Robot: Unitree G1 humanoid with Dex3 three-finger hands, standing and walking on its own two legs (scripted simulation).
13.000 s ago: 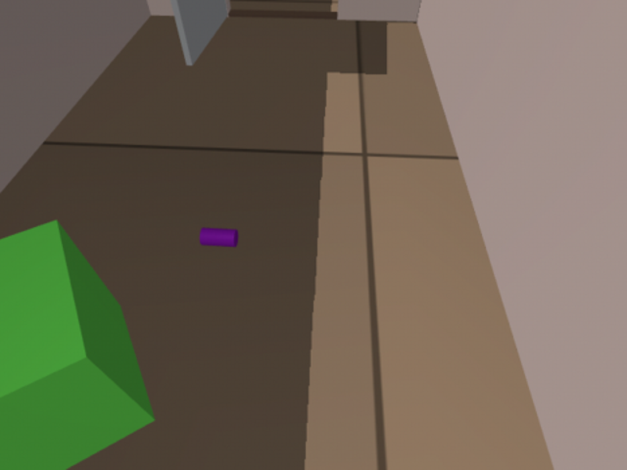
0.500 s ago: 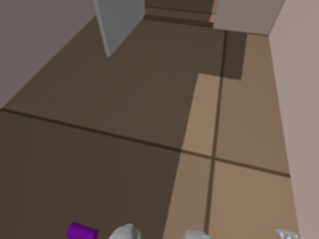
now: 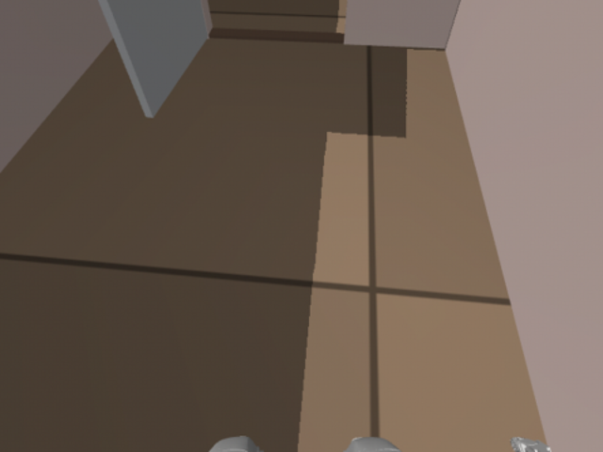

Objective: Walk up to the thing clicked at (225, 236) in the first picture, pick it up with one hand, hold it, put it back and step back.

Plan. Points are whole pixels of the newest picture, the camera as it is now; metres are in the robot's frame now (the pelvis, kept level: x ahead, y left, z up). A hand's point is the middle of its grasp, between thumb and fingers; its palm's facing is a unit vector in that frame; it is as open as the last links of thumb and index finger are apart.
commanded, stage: walk up
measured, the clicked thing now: out of the picture +0.14 +0.44 -0.71
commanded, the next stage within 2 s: stand in 0.38 s
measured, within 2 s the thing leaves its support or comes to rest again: neither
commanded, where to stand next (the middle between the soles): +0.06 +0.00 m, yaw -1 degrees
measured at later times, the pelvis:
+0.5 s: pelvis +0.00 +0.01 +0.03, yaw -2 degrees
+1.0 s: pelvis -0.01 +0.02 +0.03, yaw +0 degrees
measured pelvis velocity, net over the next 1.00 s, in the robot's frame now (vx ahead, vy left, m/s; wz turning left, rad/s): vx -0.01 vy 0.02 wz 0.00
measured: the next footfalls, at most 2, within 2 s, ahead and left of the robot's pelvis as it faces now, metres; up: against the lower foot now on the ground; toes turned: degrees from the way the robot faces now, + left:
none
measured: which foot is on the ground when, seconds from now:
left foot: down 0.00-1.00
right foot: down 0.00-1.00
